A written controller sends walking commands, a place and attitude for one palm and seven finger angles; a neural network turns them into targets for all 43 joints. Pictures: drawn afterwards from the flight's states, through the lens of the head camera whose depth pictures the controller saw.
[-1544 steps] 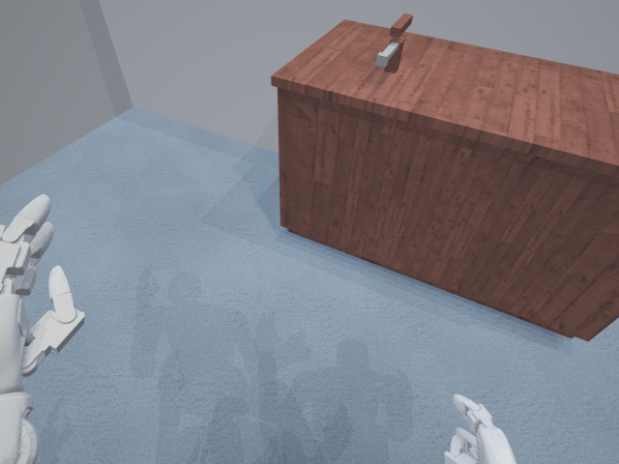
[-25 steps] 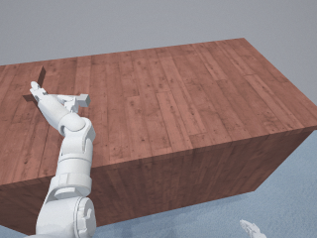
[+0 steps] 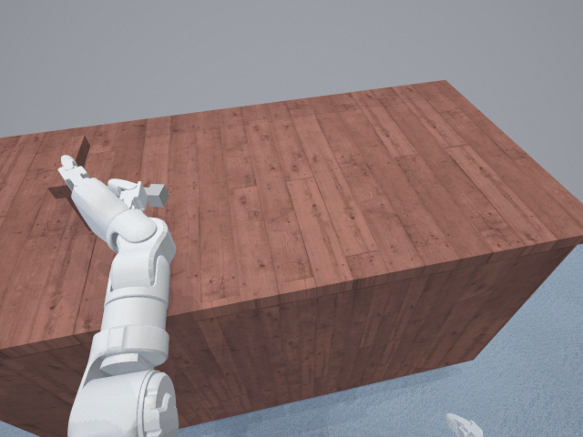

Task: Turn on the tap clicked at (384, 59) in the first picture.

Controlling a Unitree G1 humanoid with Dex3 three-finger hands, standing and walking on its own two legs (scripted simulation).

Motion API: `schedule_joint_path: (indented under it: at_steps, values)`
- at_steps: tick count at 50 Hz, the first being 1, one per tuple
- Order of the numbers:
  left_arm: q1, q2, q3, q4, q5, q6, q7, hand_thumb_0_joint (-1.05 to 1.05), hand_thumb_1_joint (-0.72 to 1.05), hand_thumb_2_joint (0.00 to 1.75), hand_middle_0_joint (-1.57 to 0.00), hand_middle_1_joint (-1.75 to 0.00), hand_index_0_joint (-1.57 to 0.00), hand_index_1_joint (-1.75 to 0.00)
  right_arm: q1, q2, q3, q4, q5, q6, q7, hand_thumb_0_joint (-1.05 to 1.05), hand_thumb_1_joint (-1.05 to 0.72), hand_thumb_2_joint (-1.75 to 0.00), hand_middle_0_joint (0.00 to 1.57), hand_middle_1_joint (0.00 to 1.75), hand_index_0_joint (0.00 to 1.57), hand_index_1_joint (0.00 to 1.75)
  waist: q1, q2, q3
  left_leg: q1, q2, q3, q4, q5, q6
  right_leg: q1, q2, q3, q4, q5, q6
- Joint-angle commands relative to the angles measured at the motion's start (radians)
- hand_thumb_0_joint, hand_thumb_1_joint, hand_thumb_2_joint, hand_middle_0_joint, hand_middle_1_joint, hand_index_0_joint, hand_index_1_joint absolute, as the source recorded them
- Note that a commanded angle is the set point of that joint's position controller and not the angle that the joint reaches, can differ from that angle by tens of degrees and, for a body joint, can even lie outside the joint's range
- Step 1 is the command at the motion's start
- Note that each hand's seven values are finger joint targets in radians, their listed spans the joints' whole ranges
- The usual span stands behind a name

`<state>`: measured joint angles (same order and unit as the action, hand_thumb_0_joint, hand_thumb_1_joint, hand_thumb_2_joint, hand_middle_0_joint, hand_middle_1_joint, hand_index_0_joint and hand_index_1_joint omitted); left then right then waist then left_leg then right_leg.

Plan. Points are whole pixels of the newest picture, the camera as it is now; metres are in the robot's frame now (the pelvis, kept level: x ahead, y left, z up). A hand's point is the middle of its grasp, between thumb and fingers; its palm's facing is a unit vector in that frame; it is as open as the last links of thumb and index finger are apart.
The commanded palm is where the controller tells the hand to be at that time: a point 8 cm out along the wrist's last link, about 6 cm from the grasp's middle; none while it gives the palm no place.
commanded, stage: lift the hand up off the lever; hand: left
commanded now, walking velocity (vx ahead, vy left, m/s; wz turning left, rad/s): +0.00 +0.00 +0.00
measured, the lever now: (157, 195) +0.48 +0.27 +0.07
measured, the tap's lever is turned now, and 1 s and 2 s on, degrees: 73 73 73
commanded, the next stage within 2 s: draw the hand back beside the body in 0.20 s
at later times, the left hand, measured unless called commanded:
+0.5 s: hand (153, 193) +0.38 +0.21 +0.16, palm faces +0.47 -0.88 -0.08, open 7.8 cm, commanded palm +0.31 +0.26 +0.15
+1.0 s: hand (114, 258) +0.28 +0.22 +0.16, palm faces +0.30 -0.93 -0.22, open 7.6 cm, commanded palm +0.23 +0.27 +0.16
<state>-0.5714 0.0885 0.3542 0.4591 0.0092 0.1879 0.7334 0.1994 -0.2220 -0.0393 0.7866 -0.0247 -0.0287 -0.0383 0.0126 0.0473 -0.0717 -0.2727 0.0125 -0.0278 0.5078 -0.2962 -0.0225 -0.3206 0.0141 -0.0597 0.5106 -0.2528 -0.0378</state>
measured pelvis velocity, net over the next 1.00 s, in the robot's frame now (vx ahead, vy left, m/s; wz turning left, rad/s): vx -0.01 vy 0.01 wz -0.03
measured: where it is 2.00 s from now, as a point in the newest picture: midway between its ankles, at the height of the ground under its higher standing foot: outside the picture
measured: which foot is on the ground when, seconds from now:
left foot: down 0.00-1.00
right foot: down 0.00-1.00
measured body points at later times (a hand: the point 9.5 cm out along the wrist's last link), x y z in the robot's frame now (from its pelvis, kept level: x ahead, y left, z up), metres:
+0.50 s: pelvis -0.01 -0.01 +0.00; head -0.01 -0.03 +0.45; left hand +0.35 +0.26 +0.17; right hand +0.15 -0.25 -0.11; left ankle -0.02 +0.13 -0.74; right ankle +0.01 -0.09 -0.74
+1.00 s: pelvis -0.01 +0.01 +0.01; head -0.03 -0.01 +0.46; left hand +0.26 +0.27 +0.17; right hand +0.18 -0.21 -0.07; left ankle -0.02 +0.13 -0.74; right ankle +0.01 -0.09 -0.74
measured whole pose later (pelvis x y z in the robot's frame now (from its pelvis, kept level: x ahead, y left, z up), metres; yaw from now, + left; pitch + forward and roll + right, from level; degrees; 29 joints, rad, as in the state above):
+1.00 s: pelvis -0.01 +0.01 +0.01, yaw -2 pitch -5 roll +0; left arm 0.03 0.29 0.19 -0.01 -0.09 -0.11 0.10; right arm 0.14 -0.20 0.02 0.64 0.03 -0.08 -0.05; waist 0.03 0.05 0.05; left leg -0.03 0.01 0.01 0.34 -0.22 0.00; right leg -0.10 0.01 -0.02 0.35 -0.16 -0.02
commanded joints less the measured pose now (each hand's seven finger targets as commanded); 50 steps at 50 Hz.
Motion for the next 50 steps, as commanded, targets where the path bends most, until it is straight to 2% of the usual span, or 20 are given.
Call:
schedule_joint_path:
  at_steps: [1, 4, 6, 7, 13, 15, 16, 18, 19, 24, 25, 26, 27, 29, 32, 36, 39, 43, 47, 50]
  values:
    - [-0.378, 0.196, -0.008, -0.250, 0.029, -0.034, 0.000, 0.00, 0.90, 0.90, -0.15, -0.15, -0.15, -0.15, -0.131, -0.113, -0.028, -0.138, 0.008, -0.052, -0.013, 0.00, -0.90, -0.90, 0.20, 0.30, 0.20, 0.30, 0.021, -0.078, -0.267, 0.027, -0.007, 0.046, -0.051, 0.345, 0.016, 0.231, -0.029, 0.004, -0.059, 0.302, 0.014]
    - [-0.408, 0.173, -0.041, -0.252, 0.035, -0.020, 0.002, 0.00, 0.90, 0.90, -0.15, -0.15, -0.15, -0.15, -0.144, -0.107, -0.021, -0.136, 0.007, -0.057, -0.014, 0.00, -0.90, -0.90, 0.20, 0.30, 0.20, 0.30, 0.010, -0.093, -0.238, 0.024, -0.009, 0.053, -0.056, 0.300, 0.021, 0.213, -0.037, 0.015, -0.076, 0.261, 0.019]
    - [-0.419, 0.205, -0.017, -0.275, 0.041, -0.018, 0.006, 0.00, 0.90, 0.90, -0.15, -0.15, -0.15, -0.15, -0.159, -0.107, -0.020, -0.134, 0.008, -0.057, -0.018, 0.00, -0.90, -0.90, 0.20, 0.30, 0.20, 0.30, 0.019, -0.055, -0.241, 0.026, -0.012, 0.049, -0.061, 0.282, 0.019, 0.209, -0.036, 0.017, -0.082, 0.225, 0.015]
    - [-0.444, 0.178, -0.049, -0.286, 0.044, -0.021, 0.006, 0.00, 0.90, 0.90, -0.15, -0.15, -0.15, -0.15, -0.160, -0.102, -0.017, -0.135, 0.006, -0.061, -0.017, 0.00, -0.90, -0.90, 0.20, 0.30, 0.20, 0.30, 0.008, -0.051, -0.250, 0.038, -0.013, 0.054, -0.057, 0.281, 0.022, 0.203, -0.038, 0.022, -0.081, 0.232, 0.018]
    - [-0.452, 0.208, -0.031, -0.203, 0.042, -0.032, 0.000, 0.00, 0.90, 0.90, -0.15, -0.15, -0.15, -0.15, -0.167, -0.100, -0.010, -0.123, 0.010, -0.064, -0.028, 0.00, -0.90, -0.90, 0.20, 0.30, 0.20, 0.30, -0.001, -0.097, -0.213, 0.004, -0.014, 0.047, -0.062, 0.161, 0.031, 0.173, -0.041, 0.037, -0.115, 0.098, 0.029]
    - [-0.486, 0.213, -0.040, -0.207, 0.043, -0.042, -0.007, 0.00, 0.90, 0.90, -0.15, -0.15, -0.15, -0.15, -0.169, -0.099, -0.009, -0.126, 0.011, -0.066, -0.033, 0.00, -0.90, -0.90, 0.20, 0.30, 0.20, 0.30, -0.005, -0.074, -0.222, 0.003, -0.016, 0.048, -0.062, 0.140, 0.032, 0.174, -0.045, 0.045, -0.120, 0.079, 0.029]
    - [-0.442, 0.200, -0.169, -0.251, 0.066, -0.060, -0.149, 0.00, 0.90, 0.90, -0.15, -0.15, -0.15, -0.15, -0.141, -0.121, -0.006, -0.121, 0.021, -0.050, -0.047, 0.00, -0.90, -0.90, 0.20, 0.30, 0.20, 0.30, -0.048, -0.067, -0.211, 0.050, -0.014, 0.056, -0.054, 0.162, 0.046, 0.168, -0.032, 0.055, -0.086, 0.154, 0.022]
    - [-0.449, 0.305, -0.097, -0.299, 0.037, -0.090, -0.258, 0.00, 0.90, 0.90, -0.15, -0.16, -0.15, -0.16, -0.120, -0.118, -0.005, -0.158, 0.029, -0.043, -0.064, 0.00, -0.90, -0.90, 0.20, 0.30, 0.20, 0.30, -0.022, -0.027, -0.300, 0.084, -0.023, 0.059, -0.051, 0.234, 0.056, 0.234, -0.035, 0.060, -0.072, 0.269, 0.017]
    - [-0.410, 0.302, -0.106, -0.322, 0.025, -0.096, -0.302, 0.00, 0.90, 0.90, -0.15, -0.16, -0.15, -0.16, -0.123, -0.111, 0.000, -0.172, 0.036, -0.038, -0.069, 0.00, -0.90, -0.90, 0.20, 0.30, 0.20, 0.30, -0.014, -0.013, -0.310, 0.091, -0.024, 0.060, -0.052, 0.260, 0.055, 0.256, -0.035, 0.063, -0.065, 0.319, 0.018]
    - [-0.033, 0.361, -0.034, -0.369, -0.121, -0.105, -0.575, 0.00, 0.90, 0.90, -0.16, -0.18, -0.16, -0.18, -0.114, -0.113, 0.013, -0.242, 0.079, -0.023, -0.078, 0.00, -0.90, -0.90, 0.20, 0.30, 0.20, 0.30, 0.038, -0.102, -0.256, 0.081, -0.011, 0.065, -0.087, 0.317, 0.052, 0.345, -0.021, 0.053, -0.070, 0.440, 0.021]
    - [0.011, 0.374, 0.002, -0.393, -0.154, -0.092, -0.595, 0.00, 0.90, 0.90, -0.16, -0.18, -0.16, -0.18, -0.124, -0.110, 0.016, -0.259, 0.086, -0.027, -0.082, 0.00, -0.90, -0.90, 0.20, 0.30, 0.20, 0.30, 0.055, -0.119, -0.240, 0.076, -0.010, 0.066, -0.095, 0.301, 0.053, 0.351, -0.019, 0.053, -0.084, 0.422, 0.026]
    - [0.192, 0.605, 0.115, -0.307, -0.110, -0.146, -0.567, 0.00, 0.90, 0.90, -0.16, -0.18, -0.16, -0.18, -0.091, -0.121, 0.009, -0.246, 0.071, -0.033, -0.055, 0.00, -0.90, -0.90, 0.20, 0.30, 0.20, 0.30, 0.066, -0.047, -0.176, 0.086, -0.003, 0.063, -0.119, 0.269, 0.052, 0.361, -0.058, 0.070, -0.101, 0.399, 0.027]
    - [0.210, 0.519, 0.048, -0.342, -0.110, -0.177, -0.577, 0.00, 0.90, 0.90, -0.16, -0.19, -0.16, -0.19, -0.111, -0.104, 0.019, -0.261, 0.071, -0.032, -0.043, 0.00, -0.90, -0.90, 0.20, 0.30, 0.20, 0.30, 0.056, -0.067, -0.122, 0.069, -0.006, 0.068, -0.138, 0.263, 0.051, 0.352, -0.048, 0.063, -0.107, 0.370, 0.025]
    - [0.190, 0.502, 0.021, -0.438, -0.117, -0.218, -0.597, 0.00, 0.90, 0.90, -0.16, -0.19, -0.16, -0.19, -0.126, -0.111, 0.012, -0.282, 0.075, -0.043, -0.039, 0.00, -0.90, -0.90, 0.20, 0.30, 0.20, 0.30, 0.041, -0.099, -0.089, 0.085, 0.003, 0.065, -0.145, 0.250, 0.052, 0.327, -0.043, 0.066, -0.129, 0.328, 0.023]
    - [0.089, 0.519, -0.005, -0.641, -0.099, -0.286, -0.605, 0.00, 0.90, 0.90, -0.17, -0.20, -0.17, -0.20, -0.143, -0.116, 0.009, -0.295, 0.070, -0.077, -0.034, 0.00, -0.90, -0.90, 0.20, 0.30, 0.20, 0.30, 0.023, 0.045, -0.101, 0.166, 0.000, 0.059, -0.163, 0.253, 0.050, 0.297, -0.037, 0.063, -0.169, 0.268, 0.013]
    - [0.062, 0.423, -0.112, -0.721, -0.085, -0.335, -0.597, 0.00, 0.90, 0.90, -0.17, -0.21, -0.17, -0.21, -0.141, -0.114, 0.008, -0.286, 0.062, -0.124, -0.035, 0.00, -0.90, -0.90, 0.20, 0.30, 0.20, 0.30, -0.002, 0.090, -0.094, 0.246, 0.002, 0.050, -0.177, 0.246, 0.049, 0.251, -0.023, 0.057, -0.198, 0.222, 0.006]
    - [0.169, 0.377, -0.140, -0.623, -0.087, -0.344, -0.592, 0.00, 0.90, 0.90, -0.17, -0.22, -0.17, -0.22, -0.133, -0.119, 0.009, -0.263, 0.060, -0.128, -0.036, 0.00, -0.90, -0.90, 0.20, 0.30, 0.20, 0.30, -0.002, -0.031, -0.043, 0.225, 0.002, 0.039, -0.201, 0.176, 0.050, 0.243, -0.015, 0.045, -0.209, 0.150, 0.010]
    - [0.291, 0.391, -0.102, -0.604, -0.091, -0.360, -0.602, 0.00, 0.90, 0.90, -0.18, -0.23, -0.18, -0.23, -0.146, -0.116, 0.009, -0.266, 0.060, -0.112, -0.034, 0.00, -0.90, -0.90, 0.20, 0.30, 0.20, 0.30, 0.016, -0.074, -0.035, 0.206, -0.003, 0.041, -0.219, 0.131, 0.052, 0.263, -0.017, 0.045, -0.221, 0.101, 0.012]
    - [0.417, 0.415, -0.049, -0.678, -0.097, -0.370, -0.621, 0.00, 0.90, 0.90, -0.18, -0.25, -0.18, -0.25, -0.166, -0.103, 0.019, -0.290, 0.055, -0.096, -0.025, 0.00, -0.90, -0.90, 0.20, 0.30, 0.20, 0.30, 0.042, 0.007, -0.044, 0.194, -0.001, 0.035, -0.229, 0.201, 0.042, 0.319, -0.019, 0.043, -0.207, 0.172, 0.002]
    - [0.452, 0.433, -0.021, -0.752, -0.098, -0.370, -0.628, 0.00, 0.90, 0.90, -0.19, -0.26, -0.19, -0.26, -0.174, -0.098, 0.020, -0.307, 0.050, -0.090, -0.020, 0.00, -0.90, -0.90, 0.20, 0.30, 0.20, 0.30, 0.047, 0.004, -0.046, 0.192, 0.006, 0.034, -0.223, 0.243, 0.038, 0.334, -0.019, 0.042, -0.205, 0.212, -0.001]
